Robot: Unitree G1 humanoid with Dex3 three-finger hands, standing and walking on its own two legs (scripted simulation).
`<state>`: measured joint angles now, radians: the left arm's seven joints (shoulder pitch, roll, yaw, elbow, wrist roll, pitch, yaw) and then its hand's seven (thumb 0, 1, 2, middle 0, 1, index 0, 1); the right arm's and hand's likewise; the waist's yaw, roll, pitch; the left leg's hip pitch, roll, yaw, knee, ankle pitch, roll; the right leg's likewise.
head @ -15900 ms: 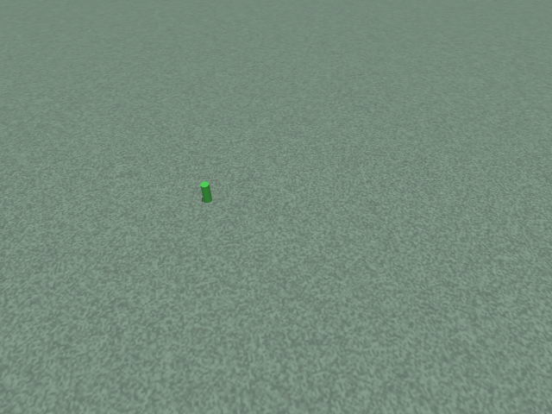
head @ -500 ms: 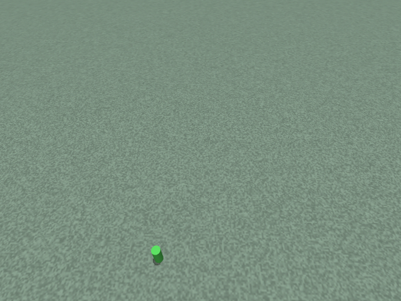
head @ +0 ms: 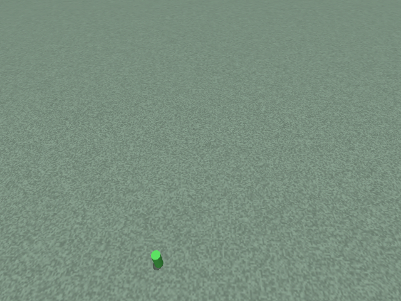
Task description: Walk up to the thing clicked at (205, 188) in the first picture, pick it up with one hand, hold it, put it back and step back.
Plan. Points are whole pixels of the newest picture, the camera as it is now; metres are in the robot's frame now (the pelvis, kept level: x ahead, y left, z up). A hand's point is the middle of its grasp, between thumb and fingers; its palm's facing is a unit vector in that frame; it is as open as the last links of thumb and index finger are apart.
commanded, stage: stand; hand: left
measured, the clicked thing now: (157, 259) +0.47 +0.23 -0.73
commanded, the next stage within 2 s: none
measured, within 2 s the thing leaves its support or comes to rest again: neither
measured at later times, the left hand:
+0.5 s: hand out of the picture +0.10 +0.24 -0.15, palm faces -0.03 -0.94 -0.35, open 7.4 cm
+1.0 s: hand out of the picture +0.11 +0.24 -0.15, palm faces -0.04 -0.94 -0.35, open 7.4 cm
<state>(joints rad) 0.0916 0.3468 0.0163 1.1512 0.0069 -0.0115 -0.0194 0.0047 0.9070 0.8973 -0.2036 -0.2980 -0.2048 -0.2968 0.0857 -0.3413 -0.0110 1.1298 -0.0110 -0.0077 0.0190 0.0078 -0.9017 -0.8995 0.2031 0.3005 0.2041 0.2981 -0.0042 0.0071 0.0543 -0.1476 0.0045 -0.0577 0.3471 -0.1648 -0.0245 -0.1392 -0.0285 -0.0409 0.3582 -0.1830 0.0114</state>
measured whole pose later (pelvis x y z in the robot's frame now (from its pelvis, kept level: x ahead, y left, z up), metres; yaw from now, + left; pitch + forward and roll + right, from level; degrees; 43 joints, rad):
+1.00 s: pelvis +0.02 -0.02 +0.00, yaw -1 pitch -2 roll +0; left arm 0.09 0.35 0.00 1.13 0.00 -0.01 -0.01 0.00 0.91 0.90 -0.20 -0.30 -0.21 -0.30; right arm 0.10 -0.36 0.00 1.13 -0.01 -0.01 0.01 0.01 -0.90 -0.90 0.20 0.30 0.20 0.30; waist -0.01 0.01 0.05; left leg -0.10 0.04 -0.05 0.31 -0.18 -0.05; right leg -0.11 0.00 -0.03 0.34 -0.20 -0.01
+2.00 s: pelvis +0.02 -0.01 +0.00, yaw -2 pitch -2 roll +0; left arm 0.12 0.36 0.00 1.12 0.00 -0.01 -0.01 0.00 0.91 0.90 -0.20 -0.30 -0.21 -0.30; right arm 0.12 -0.35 0.00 1.13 -0.01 0.00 0.01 0.01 -0.90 -0.90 0.20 0.30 0.20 0.30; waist -0.01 0.00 0.05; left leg -0.10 0.03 -0.04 0.31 -0.18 -0.04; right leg -0.10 0.00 -0.02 0.33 -0.19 -0.01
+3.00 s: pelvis +0.02 +0.00 +0.00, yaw -2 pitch -2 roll +0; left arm 0.13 0.36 0.00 1.12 0.01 -0.01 -0.01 0.00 0.91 0.90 -0.20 -0.30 -0.21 -0.30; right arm 0.12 -0.35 0.00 1.12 -0.01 0.00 0.01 0.01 -0.90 -0.90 0.20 0.30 0.20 0.30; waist 0.00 0.00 0.06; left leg -0.09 0.03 -0.03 0.32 -0.19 -0.03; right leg -0.10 -0.01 -0.01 0.33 -0.20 0.00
